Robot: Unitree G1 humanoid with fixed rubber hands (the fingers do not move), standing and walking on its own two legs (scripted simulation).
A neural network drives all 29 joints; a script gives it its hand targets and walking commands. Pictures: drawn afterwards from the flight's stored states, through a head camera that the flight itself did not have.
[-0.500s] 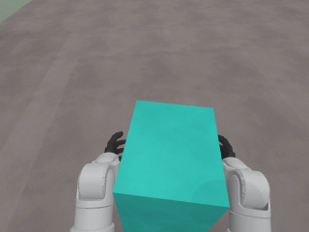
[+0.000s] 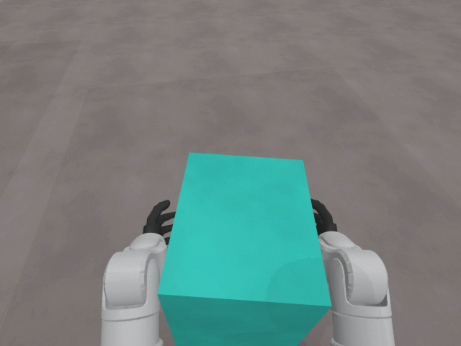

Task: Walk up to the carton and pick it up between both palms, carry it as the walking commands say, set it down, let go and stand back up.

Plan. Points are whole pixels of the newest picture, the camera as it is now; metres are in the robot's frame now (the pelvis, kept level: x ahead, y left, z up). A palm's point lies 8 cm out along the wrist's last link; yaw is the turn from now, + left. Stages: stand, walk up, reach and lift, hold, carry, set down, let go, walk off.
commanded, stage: carry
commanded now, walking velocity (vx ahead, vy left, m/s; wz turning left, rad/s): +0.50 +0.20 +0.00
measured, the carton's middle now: (237, 265) +0.27 +0.00 +0.03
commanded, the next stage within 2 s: none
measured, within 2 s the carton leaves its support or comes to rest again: neither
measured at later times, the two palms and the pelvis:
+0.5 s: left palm (132, 147) +0.54 +0.24 +0.06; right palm (248, 132) +0.58 -0.03 +0.07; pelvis +0.27 +0.07 +0.00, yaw +2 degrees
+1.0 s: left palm (142, 95) +0.82 +0.28 +0.03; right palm (230, 88) +0.84 +0.01 +0.03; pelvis +0.55 +0.13 -0.03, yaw +0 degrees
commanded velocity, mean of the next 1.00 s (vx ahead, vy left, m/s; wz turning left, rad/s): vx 0.01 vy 0.00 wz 0.00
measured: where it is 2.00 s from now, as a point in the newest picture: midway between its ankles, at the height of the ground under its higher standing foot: (201, 143)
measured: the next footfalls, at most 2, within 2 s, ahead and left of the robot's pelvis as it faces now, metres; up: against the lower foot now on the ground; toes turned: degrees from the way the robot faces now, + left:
right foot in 0.16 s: +0.20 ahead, -0.07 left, +0.00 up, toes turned -8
left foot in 0.42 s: +0.29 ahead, +0.16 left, +0.00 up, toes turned +8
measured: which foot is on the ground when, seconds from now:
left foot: down 0.00-0.22, up 0.24-0.40, down 0.42-0.74, up 0.76-0.84, down 0.86-1.00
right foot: up 0.00-0.14, down 0.16-0.42, up 0.44-0.64, down 0.66-0.88, up 0.90-1.00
